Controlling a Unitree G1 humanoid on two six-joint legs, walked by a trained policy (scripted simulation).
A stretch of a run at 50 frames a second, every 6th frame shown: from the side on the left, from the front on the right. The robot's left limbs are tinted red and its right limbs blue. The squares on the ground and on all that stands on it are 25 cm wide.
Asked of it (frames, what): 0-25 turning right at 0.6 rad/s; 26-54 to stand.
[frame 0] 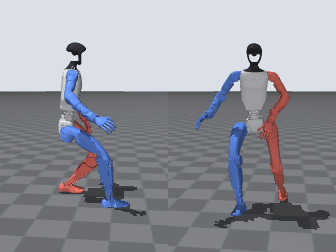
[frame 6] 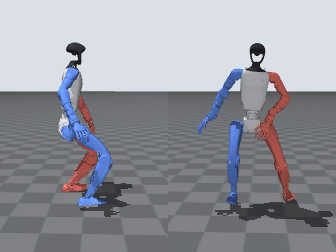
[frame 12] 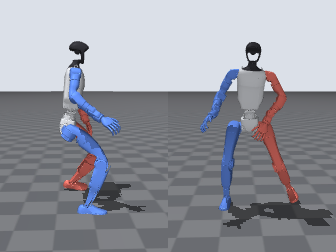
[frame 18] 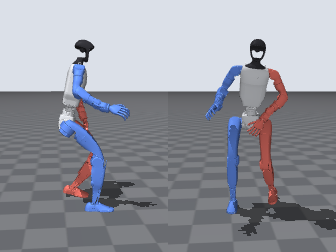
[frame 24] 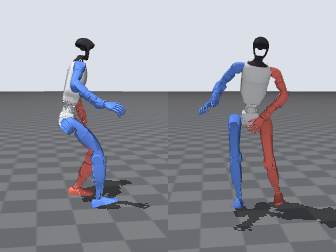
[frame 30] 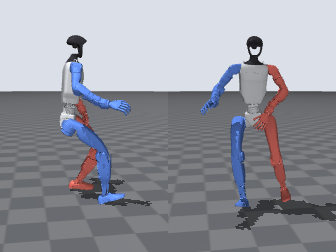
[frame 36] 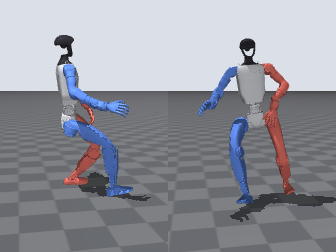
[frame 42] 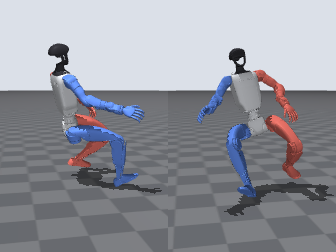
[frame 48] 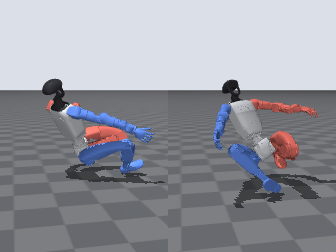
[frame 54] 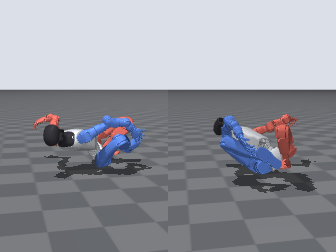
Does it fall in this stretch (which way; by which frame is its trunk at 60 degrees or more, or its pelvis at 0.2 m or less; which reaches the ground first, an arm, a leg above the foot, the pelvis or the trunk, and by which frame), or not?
yes: goes over backward and to its right; its trunk at 60 degrees or more by frame 54; the right leg reaches the ground first, by frame 54
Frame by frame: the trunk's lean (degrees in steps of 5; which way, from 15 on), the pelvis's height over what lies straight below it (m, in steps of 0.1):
0: 5, 0.7
6: 10, 0.7
12: 10, 0.7
18: 15 forward and to its left, 0.7
24: 15 forward and to its left, 0.7
30: 5, 0.7
36: 10, 0.6
42: 15 backward and to its right, 0.5
48: 35 backward and to its right, 0.3
54: 75 backward and to its right, 0.2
